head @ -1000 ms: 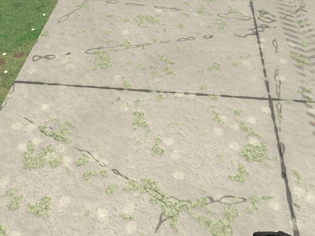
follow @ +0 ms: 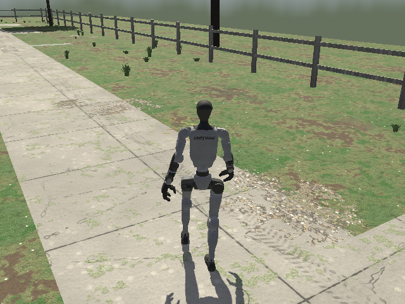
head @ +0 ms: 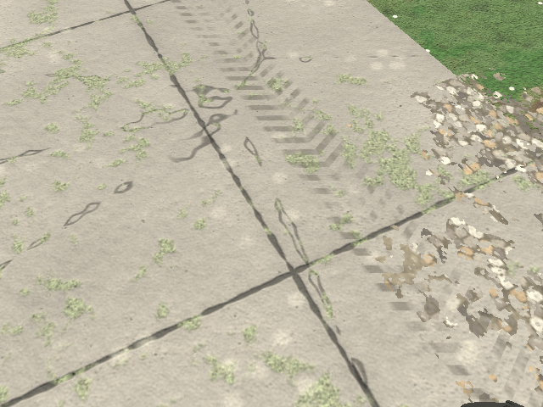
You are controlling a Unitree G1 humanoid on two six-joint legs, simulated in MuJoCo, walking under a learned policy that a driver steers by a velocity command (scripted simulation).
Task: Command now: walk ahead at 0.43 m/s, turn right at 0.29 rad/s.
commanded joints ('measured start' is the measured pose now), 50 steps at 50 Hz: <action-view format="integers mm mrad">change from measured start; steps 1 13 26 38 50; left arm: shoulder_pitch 46 17 -179 -158 -130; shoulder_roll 140 47 124 34 9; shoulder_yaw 22 -3 -29 -50 -60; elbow -20 -1 40 147 209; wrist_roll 8 18 17 -4 -4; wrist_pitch -9 57 55 37 41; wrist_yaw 15 -6 28 30 36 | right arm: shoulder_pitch -91 188 302 284 307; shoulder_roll -71 -61 -45 -38 -21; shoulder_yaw -8 7 16 18 28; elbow -95 59 129 252 328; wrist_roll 4 27 32 27 28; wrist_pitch -35 -63 5 11 18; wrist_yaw -1 -34 -36 -53 -66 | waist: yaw -16 -32 -130 -98 -97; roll -117 45 -143 -53 -46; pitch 33 -122 20 8 19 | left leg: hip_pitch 66 425 241 462 474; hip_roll -55 154 -16 12 19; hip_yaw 33 -119 -77 -75 -76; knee -113 -366 -361 -356 -343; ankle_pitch -11 661 -338 -123 -90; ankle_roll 49 229 68 52 52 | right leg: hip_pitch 16 -351 -208 -248 -229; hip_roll -275 -96 -306 -231 -224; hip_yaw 101 -39 87 -6 -22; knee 69 842 86 63 67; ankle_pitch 798 -87 105 156 202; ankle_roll -52 124 47 69 67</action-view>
